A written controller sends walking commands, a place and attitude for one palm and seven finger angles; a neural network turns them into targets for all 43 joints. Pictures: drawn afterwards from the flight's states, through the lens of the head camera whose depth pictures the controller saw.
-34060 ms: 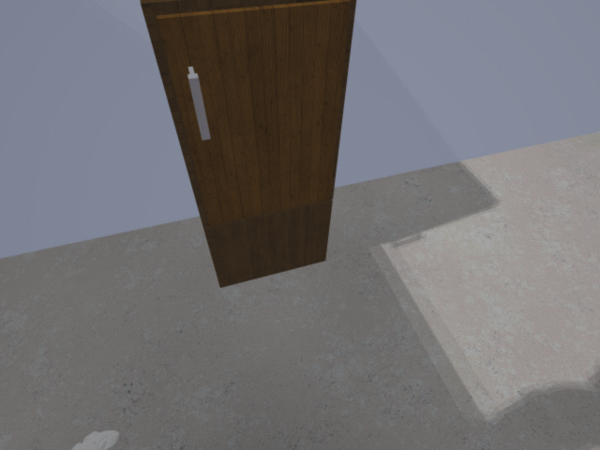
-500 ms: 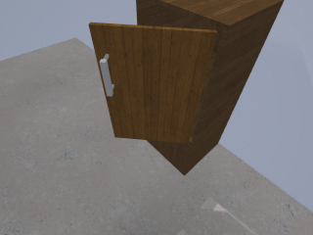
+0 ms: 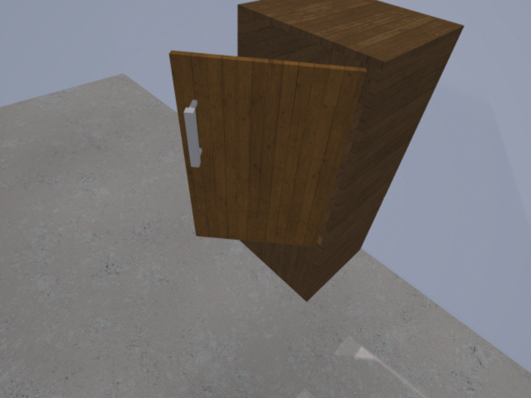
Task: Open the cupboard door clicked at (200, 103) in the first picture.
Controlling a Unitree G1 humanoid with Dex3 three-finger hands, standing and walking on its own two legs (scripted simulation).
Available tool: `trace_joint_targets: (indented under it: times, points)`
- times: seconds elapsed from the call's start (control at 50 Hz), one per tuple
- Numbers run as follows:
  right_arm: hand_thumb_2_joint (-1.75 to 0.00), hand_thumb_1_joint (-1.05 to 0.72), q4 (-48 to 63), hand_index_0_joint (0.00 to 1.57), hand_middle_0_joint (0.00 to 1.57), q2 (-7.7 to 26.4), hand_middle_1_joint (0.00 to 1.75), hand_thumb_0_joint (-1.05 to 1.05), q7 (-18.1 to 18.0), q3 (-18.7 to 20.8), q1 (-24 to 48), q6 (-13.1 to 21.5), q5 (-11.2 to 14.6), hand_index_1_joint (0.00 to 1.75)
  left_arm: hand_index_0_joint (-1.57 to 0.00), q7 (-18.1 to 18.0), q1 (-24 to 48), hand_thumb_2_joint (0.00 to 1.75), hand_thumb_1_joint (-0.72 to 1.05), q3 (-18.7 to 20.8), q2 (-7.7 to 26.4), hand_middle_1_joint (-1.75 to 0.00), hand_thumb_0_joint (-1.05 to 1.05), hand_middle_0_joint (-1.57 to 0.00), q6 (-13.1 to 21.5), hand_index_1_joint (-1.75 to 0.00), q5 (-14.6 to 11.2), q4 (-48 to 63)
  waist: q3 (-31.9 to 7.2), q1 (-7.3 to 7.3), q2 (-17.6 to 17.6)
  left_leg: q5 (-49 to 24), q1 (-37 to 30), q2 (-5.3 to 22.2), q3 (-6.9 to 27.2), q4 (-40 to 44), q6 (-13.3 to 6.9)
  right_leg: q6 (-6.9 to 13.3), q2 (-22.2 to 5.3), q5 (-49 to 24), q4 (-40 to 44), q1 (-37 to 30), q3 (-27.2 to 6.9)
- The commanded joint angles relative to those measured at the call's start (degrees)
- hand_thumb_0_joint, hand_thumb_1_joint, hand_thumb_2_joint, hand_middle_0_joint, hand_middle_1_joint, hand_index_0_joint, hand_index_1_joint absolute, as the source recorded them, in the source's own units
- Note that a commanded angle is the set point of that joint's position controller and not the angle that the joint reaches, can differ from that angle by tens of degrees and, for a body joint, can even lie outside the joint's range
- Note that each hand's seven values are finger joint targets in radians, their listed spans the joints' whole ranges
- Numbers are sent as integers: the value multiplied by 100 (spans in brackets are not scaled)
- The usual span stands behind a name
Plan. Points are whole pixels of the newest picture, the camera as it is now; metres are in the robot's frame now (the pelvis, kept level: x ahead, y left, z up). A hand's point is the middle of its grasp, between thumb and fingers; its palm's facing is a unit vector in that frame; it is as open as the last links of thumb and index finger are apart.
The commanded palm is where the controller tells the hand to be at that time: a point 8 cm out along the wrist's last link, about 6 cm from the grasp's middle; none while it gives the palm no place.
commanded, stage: come to a stop and stand still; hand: left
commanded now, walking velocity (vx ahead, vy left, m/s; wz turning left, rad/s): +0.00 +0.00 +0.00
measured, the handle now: (194, 134) +0.65 +0.20 +0.04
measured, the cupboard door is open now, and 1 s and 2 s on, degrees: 42 42 42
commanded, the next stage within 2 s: look again from close up in 0.42 s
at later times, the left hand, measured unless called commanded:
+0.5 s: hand out of the picture -0.08 +0.17 -0.18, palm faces +0.06 -0.99 -0.14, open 7.3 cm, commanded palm none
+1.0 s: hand out of the picture -0.07 +0.17 -0.18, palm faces +0.06 -0.99 -0.15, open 7.3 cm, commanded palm none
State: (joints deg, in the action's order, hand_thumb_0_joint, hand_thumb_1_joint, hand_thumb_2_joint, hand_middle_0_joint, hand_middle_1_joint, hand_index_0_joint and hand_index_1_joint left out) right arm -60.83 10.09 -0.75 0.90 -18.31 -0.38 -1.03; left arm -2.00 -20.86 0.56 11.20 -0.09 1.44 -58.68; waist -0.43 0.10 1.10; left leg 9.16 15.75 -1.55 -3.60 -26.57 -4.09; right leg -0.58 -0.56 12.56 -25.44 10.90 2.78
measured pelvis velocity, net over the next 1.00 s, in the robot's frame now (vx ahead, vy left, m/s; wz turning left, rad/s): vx -0.01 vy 0.02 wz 0.00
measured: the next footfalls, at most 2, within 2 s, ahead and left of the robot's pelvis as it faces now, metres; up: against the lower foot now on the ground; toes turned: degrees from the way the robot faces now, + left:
none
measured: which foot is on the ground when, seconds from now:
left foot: down 0.00-1.00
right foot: down 0.00-1.00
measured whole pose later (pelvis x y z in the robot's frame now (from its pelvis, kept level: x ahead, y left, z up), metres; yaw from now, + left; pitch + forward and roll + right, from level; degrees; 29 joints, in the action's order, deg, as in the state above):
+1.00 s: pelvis -0.01 +0.02 +0.00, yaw +0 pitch -2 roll -1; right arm -63.5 7.0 -1.1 1.7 -18.6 -0.6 -0.6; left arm -2.6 -25.6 0.8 6.4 0.5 2.1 -62.3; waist -0.9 -0.4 0.7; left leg 6.5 15.9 -3.5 -4.8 -23.2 -5.1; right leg -1.5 -1.8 11.3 -25.3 12.6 0.3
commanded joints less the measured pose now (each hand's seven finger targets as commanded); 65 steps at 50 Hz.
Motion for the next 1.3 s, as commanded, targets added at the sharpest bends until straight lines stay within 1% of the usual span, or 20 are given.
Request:
trace_joint_targets:
  times: [0.0, 0.1, 0.2, 0.4, 0.52, 0.56, 0.6, 0.72, 0.8, 0.86, 0.9, 0.98, 1.02, 1.06, 1.12, 1.16, 1.2, 1.22, 1.26, 1.28]
  points:
    - [-90, -90, 263, 20, 20, 703, 30, 0, -23, 148, -19, 133, 18, 30, -20, -44, -332, 90, 90, 54, 439, -30, 0, -20, 85, -30, -6, 148, 440, -13, -223, 1501, 343, 813, 1097, 1132, 109, 208, -477, 487, 527, 233, -561]
    - [-90, -90, 156, 20, 20, 664, 30, 0, -33, 155, -68, 99, 30, 30, -20, -58, -565, 90, 90, 29, 285, -30, 0, -20, 50, -30, 17, -32, 583, -38, -341, 1981, 523, 887, 1246, 1428, 100, 146, -386, 448, 384, 174, -418]
    - [-90, -90, 110, 20, 20, 613, 30, 0, -38, 190, -100, 67, 35, 30, -20, -70, -792, 90, 90, 34, 158, -30, 0, -20, 30, -30, 42, -142, 655, -62, -266, 2232, 609, 899, 1288, 1561, 99, 113, -340, 538, 311, 204, -366]
    - [-90, -90, 59, 20, 20, 472, 30, 0, -42, 207, -151, 47, 46, 30, -20, -85, -1010, 90, 90, 46, 25, -30, 0, -20, 61, -30, 55, -247, 654, -21, -144, 2066, 411, 804, 1184, 1456, 151, 133, -368, 721, 441, 480, -491]
    - [-90, -90, 58, 20, 20, 463, 30, 0, -49, 221, -129, 44, 51, 30, -20, -89, -1189, 90, 90, 67, -15, -30, 0, -20, 47, -30, 71, -306, 684, -79, -258, 2249, 517, 851, 1245, 1591, 133, 117, -323, 651, 346, 386, -405]
    - [-90, -90, 68, 20, 20, 450, 30, 0, -51, 224, -121, 39, 45, 30, -20, -84, -1236, 90, 90, 68, -44, -30, 0, -20, 53, -30, 67, -331, 694, -86, -144, 2140, 533, 798, 1191, 1544, 151, 136, -335, 702, 394, 393, -454]
    - [-90, -90, 50, 20, 20, 438, 30, 0, -51, 226, -149, 26, 40, 30, -20, -84, -1229, 90, 90, 77, -42, -30, 0, -20, 48, -30, 69, -335, 758, -54, -205, 2202, 487, 776, 1185, 1566, 181, 144, -324, 855, 409, 530, -480]
    - [-90, -90, 17, 20, 20, 356, 30, 0, -44, 211, -222, 34, 50, 30, -20, -86, -1171, 90, 90, 74, -14, -30, 0, -20, 79, -30, 53, -305, 680, -26, 19, 1870, 285, 731, 1099, 1366, 175, 173, -397, 934, 599, 660, -645]
    - [-90, -90, -16, 20, 20, 347, 30, 0, -49, 198, -250, 51, 47, 30, -20, -86, -1108, 90, 90, 67, -24, -30, 0, -20, 88, -30, 45, -303, 701, -3, -132, 1877, 243, 748, 1124, 1391, 184, 162, -382, 907, 580, 721, -655]
    - [-90, -90, -21, 20, 20, 354, 30, 0, -50, 201, -249, 49, 42, 30, -20, -84, -1171, 90, 90, 69, -46, -30, 0, -20, 74, -30, 51, -320, 701, -39, -186, 1997, 363, 764, 1153, 1467, 182, 154, -345, 845, 503, 609, -599]
    - [-90, -90, -25, 20, 20, 348, 30, 0, -50, 204, -244, 44, 39, 30, -20, -82, -1190, 90, 90, 82, -41, -30, 0, -20, 69, -30, 54, -327, 782, -51, -137, 2069, 447, 763, 1166, 1502, 182, 161, -336, 900, 502, 618, -610]
    - [-90, -90, -28, 20, 20, 316, 30, 0, -52, 203, -258, 55, 41, 30, -20, -83, -1173, 90, 90, 86, -47, -30, 0, -20, 81, -30, 47, -306, 672, -56, -118, 1945, 346, 749, 1144, 1437, 179, 170, -352, 846, 526, 594, -649]
    - [-90, -90, -36, 20, 20, 304, 30, 0, -48, 202, -280, 51, 43, 30, -20, -87, -1128, 90, 90, 79, -29, -30, 0, -20, 85, -30, 47, -291, 705, -39, -2, 1850, 304, 742, 1114, 1381, 181, 176, -375, 877, 584, 661, -669]
    - [-90, -90, -41, 20, 20, 286, 30, 0, -51, 196, -304, 62, 41, 30, -20, -84, -1053, 90, 90, 74, -46, -30, 0, -20, 98, -30, 37, -271, 678, -7, -53, 1742, 234, 724, 1087, 1328, 190, 184, -395, 896, 617, 713, -729]
    - [-90, -90, -81, 20, 20, 270, 30, 0, -43, 191, -397, 29, 8, 30, -20, -60, -1188, 90, 90, 114, -65, -30, 0, -20, 58, -30, 57, -312, 675, -54, -135, 2442, 338, 690, 1058, 1346, 179, 198, -315, 1572, 597, 666, -667]
    - [-90, -90, -34, 20, 20, 248, 30, 0, -50, 199, -353, 10, -16, 30, -20, -31, -1246, 90, 90, 156, -88, -30, 0, -20, 24, -30, 62, -291, 814, -90, -79, 2603, 536, 631, 1010, 1264, 168, 281, -290, 1811, 547, 667, -740]
    - [-90, -90, 18, 20, 20, 217, 30, 0, -65, 204, -322, 0, -18, 30, -20, 16, -1290, 90, 90, 201, -84, -30, 0, -20, 0, -30, 51, -295, 834, -111, 44, 2582, 609, 500, 812, 1005, 202, 371, -328, 1968, 576, 667, -815]
    - [-90, -90, 33, 20, 20, 194, 30, 0, -66, 212, -315, 3, -8, 30, -20, 27, -1348, 90, 90, 225, -51, -30, 0, -20, 7, -30, 46, -288, 758, -133, 163, 2459, 612, 420, 675, 712, 210, 430, -430, 2054, 674, 624, -915]
    - [-90, -90, 116, 20, 20, 58, 30, 0, -69, 211, -313, 1, -25, 30, -20, 39, -1317, 90, 90, 304, 48, -30, 0, -20, 2, -30, 21, -265, 733, -92, 541, 2038, 703, 155, 358, -210, 282, 668, -732, 2619, 970, 752, -1423]
    - [-90, -90, 145, 20, 20, -30, 30, 0, -65, 212, -357, -2, -32, 30, -20, 30, -1217, 90, 90, 353, 141, -30, 0, -20, 15, -30, 2, -243, 663, -47, 927, 1563, 673, 3, 100, -1046, 328, 833, -1045, 2956, 1292, 875, -1783]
